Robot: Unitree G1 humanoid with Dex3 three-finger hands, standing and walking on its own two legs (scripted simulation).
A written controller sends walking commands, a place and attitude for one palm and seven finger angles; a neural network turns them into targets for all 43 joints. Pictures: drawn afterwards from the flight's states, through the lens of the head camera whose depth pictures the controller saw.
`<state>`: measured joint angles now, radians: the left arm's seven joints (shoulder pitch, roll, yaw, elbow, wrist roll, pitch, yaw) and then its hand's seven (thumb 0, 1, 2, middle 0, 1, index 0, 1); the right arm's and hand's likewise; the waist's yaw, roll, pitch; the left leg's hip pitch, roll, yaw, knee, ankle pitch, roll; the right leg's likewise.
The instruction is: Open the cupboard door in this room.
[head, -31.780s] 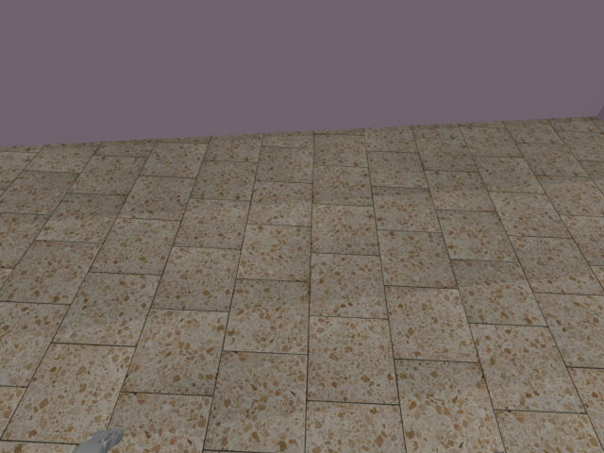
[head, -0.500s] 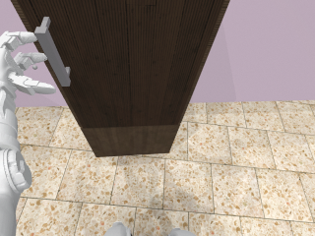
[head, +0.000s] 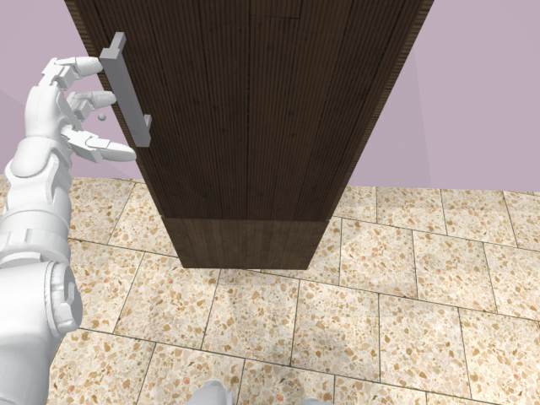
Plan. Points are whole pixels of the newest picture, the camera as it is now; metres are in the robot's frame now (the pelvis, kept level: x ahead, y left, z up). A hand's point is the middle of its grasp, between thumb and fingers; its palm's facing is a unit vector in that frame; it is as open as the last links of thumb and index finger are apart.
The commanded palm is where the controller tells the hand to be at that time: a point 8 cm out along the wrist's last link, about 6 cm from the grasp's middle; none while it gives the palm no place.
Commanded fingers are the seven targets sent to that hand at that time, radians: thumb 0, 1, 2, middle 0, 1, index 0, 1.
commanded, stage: slide the fingers in behind the handle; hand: left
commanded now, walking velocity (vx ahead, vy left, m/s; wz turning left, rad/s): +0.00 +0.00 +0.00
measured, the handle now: (132, 94) +0.53 +0.20 +0.12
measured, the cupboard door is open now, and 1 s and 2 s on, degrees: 0 0 0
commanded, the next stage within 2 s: move the hooked fingers beside the handle in 0.64 s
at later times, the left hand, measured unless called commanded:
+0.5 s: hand (106, 119) +0.48 +0.22 +0.12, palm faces +0.09 -1.00 -0.02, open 15.1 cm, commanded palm +0.47 +0.22 +0.12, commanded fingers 0.00 -0.50 0.30 -0.30 -1.20 -0.30 -1.20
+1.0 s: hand (105, 118) +0.48 +0.23 +0.12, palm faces +0.09 -1.00 -0.02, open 15.0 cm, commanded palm +0.47 +0.23 +0.12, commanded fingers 0.00 -0.50 0.30 -0.30 -1.20 -0.30 -1.20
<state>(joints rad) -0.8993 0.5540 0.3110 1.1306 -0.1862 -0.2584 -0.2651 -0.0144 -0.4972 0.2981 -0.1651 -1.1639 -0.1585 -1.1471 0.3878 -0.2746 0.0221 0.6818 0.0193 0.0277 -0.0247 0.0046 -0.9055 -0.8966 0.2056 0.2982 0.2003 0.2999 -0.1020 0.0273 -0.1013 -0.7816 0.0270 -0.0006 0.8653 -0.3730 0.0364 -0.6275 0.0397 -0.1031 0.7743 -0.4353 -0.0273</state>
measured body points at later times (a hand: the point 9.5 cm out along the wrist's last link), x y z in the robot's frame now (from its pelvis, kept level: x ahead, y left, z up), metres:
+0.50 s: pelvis -0.01 +0.00 +0.00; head +0.08 +0.03 +0.44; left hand +0.47 +0.28 +0.12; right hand +0.03 -0.26 -0.12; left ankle +0.02 +0.09 -0.70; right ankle -0.04 -0.11 -0.70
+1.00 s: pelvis -0.01 +0.01 +0.00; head +0.09 +0.03 +0.44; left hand +0.47 +0.28 +0.12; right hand +0.01 -0.26 -0.12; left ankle +0.02 +0.09 -0.70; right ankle -0.04 -0.11 -0.70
